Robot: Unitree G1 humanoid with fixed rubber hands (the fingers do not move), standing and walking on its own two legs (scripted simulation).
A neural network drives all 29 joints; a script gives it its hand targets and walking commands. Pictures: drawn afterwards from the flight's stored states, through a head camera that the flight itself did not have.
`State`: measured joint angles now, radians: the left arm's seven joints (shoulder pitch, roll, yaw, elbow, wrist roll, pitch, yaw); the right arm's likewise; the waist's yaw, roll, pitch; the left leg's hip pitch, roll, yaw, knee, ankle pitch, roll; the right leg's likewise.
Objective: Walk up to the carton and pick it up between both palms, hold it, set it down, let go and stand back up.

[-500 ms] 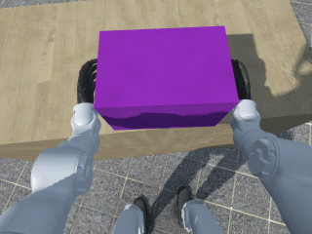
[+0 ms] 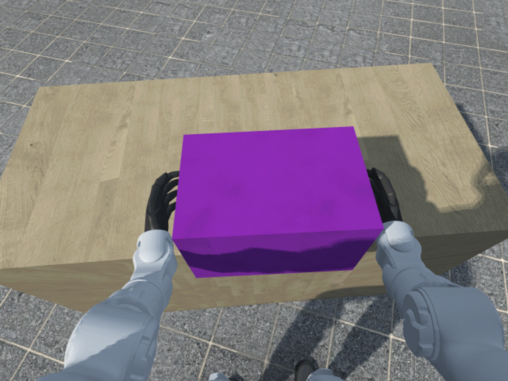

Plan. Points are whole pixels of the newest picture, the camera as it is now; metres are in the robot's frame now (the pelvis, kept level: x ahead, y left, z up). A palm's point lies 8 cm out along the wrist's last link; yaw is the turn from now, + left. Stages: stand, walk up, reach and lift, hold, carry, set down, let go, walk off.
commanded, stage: reach and lift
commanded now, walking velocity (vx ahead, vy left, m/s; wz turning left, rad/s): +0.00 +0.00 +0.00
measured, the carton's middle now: (271, 205) +0.41 -0.01 -0.04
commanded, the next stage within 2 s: none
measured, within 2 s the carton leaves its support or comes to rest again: neither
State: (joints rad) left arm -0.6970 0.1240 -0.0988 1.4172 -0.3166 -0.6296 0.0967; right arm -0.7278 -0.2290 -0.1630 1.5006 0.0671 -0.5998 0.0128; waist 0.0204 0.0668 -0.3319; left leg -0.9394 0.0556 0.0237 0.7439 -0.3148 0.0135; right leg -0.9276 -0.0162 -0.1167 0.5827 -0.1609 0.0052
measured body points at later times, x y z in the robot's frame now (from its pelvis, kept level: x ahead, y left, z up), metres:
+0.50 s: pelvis -0.01 +0.00 +0.03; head +0.00 -0.01 +0.48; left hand +0.42 +0.17 +0.15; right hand +0.42 -0.22 +0.13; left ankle -0.01 +0.10 -0.70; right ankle +0.04 -0.13 -0.70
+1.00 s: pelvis +0.02 -0.01 +0.04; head +0.00 -0.01 +0.49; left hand +0.39 +0.19 +0.17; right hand +0.40 -0.20 +0.15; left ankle -0.01 +0.10 -0.70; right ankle +0.04 -0.13 -0.70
